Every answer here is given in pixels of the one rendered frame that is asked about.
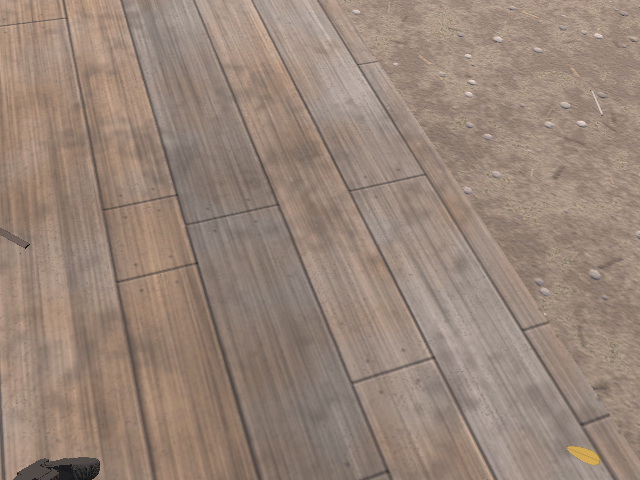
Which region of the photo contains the robot left hand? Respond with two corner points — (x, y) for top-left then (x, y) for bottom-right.
(13, 457), (100, 480)

